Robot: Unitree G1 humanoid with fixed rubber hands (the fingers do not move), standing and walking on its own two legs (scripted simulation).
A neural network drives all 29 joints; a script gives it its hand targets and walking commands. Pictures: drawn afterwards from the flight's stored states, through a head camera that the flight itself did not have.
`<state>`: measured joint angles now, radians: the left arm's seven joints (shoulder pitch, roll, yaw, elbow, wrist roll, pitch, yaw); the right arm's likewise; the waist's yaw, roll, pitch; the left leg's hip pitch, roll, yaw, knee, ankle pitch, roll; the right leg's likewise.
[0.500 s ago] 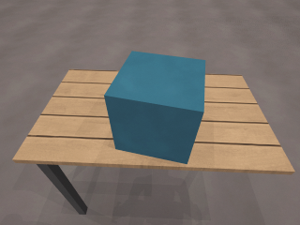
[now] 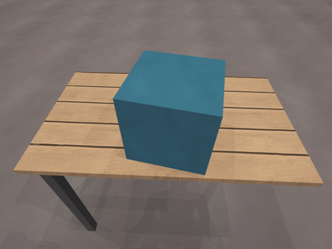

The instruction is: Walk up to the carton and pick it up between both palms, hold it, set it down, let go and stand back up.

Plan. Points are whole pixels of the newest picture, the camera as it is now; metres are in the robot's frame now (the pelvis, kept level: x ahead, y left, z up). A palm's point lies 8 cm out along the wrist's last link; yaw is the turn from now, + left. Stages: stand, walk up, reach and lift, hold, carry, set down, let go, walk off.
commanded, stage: stand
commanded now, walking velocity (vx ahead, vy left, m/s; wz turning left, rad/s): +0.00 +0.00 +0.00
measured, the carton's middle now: (174, 111) +0.48 +0.00 +0.05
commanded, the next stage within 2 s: none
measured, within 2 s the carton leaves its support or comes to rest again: neither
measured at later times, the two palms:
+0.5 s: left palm out of the picture +0.02 +0.23 -0.13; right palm out of the picture +0.01 -0.24 -0.13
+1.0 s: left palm out of the picture +0.03 +0.22 -0.14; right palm out of the picture +0.02 -0.24 -0.13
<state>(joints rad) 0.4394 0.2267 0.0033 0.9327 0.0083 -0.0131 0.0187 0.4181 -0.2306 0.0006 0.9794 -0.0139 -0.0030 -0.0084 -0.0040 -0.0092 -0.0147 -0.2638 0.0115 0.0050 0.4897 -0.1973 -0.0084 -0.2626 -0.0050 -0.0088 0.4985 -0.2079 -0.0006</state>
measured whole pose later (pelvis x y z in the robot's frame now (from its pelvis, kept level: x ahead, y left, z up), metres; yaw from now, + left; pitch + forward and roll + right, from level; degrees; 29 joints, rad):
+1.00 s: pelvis +0.04 -0.01 +0.00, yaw +0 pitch -2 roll +0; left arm 0.36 0.18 0.00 1.00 0.00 -0.01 0.04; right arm 0.35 -0.18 0.01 1.05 -0.01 -0.01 -0.04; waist 0.00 -0.01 0.01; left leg -0.19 0.03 0.00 0.45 -0.23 -0.02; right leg -0.18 0.01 -0.02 0.44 -0.24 -0.01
